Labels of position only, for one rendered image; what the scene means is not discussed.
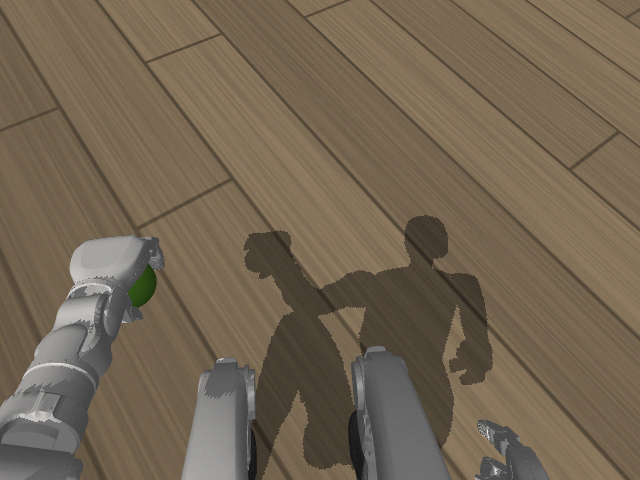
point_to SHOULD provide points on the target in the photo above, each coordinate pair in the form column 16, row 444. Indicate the right robot foot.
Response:
column 356, row 453

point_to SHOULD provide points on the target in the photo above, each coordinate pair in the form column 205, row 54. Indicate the right robot hand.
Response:
column 522, row 462

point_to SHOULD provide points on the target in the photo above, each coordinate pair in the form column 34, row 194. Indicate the ball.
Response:
column 144, row 288

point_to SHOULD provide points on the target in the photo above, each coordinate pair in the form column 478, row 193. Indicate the left robot hand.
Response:
column 121, row 260

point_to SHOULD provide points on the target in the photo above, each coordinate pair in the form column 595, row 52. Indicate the left robot arm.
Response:
column 43, row 423

